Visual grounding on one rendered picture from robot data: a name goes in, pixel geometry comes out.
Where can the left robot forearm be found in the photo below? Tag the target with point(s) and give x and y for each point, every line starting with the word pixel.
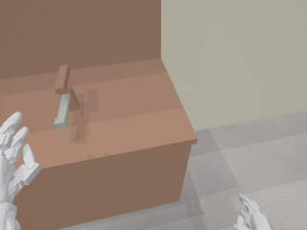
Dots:
pixel 7 217

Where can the robot right hand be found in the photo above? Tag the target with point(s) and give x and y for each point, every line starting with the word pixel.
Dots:
pixel 254 220

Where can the counter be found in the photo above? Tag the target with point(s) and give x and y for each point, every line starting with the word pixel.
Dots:
pixel 128 140

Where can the robot left hand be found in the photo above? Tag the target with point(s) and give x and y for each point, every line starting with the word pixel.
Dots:
pixel 10 152

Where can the tap lever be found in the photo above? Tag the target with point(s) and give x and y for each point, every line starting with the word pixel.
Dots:
pixel 61 121

